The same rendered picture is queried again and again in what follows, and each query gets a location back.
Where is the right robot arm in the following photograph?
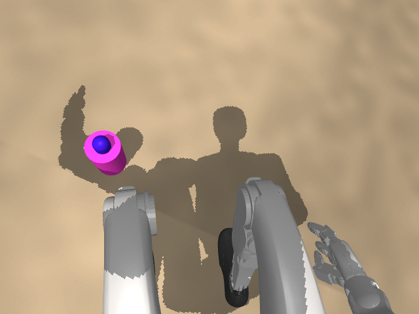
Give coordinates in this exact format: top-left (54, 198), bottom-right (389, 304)
top-left (344, 275), bottom-right (395, 314)

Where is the right robot foot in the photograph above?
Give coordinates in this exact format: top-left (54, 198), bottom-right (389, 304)
top-left (218, 228), bottom-right (249, 307)

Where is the right robot hand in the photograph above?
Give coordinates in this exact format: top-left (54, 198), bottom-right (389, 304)
top-left (307, 222), bottom-right (367, 288)

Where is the bottle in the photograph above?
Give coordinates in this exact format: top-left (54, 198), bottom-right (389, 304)
top-left (84, 130), bottom-right (126, 175)

